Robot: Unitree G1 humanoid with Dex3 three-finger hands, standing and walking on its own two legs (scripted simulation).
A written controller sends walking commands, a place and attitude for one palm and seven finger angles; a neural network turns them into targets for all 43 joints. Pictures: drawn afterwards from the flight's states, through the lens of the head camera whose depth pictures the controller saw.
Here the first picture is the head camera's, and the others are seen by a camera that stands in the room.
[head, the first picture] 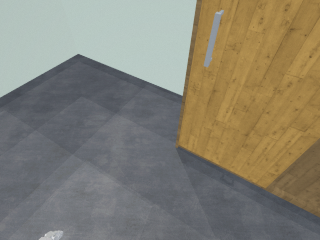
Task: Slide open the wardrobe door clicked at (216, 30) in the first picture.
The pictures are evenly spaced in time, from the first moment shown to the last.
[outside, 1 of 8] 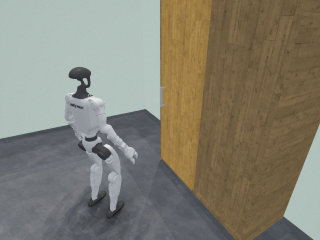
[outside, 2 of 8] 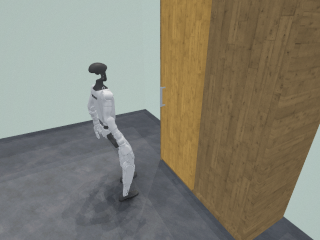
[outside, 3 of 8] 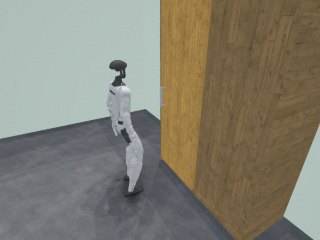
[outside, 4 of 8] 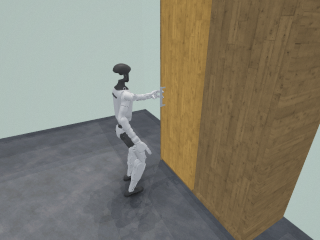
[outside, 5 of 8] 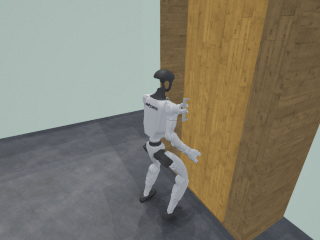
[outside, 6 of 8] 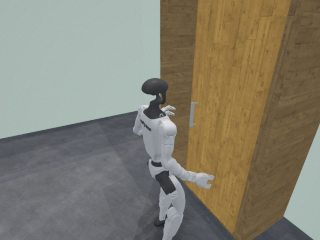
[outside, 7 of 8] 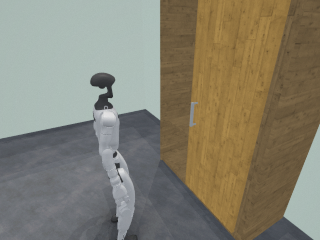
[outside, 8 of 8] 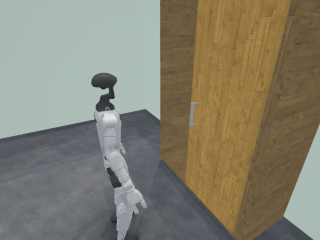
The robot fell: no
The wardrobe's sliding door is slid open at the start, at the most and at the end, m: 0.00 0.52 0.52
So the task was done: yes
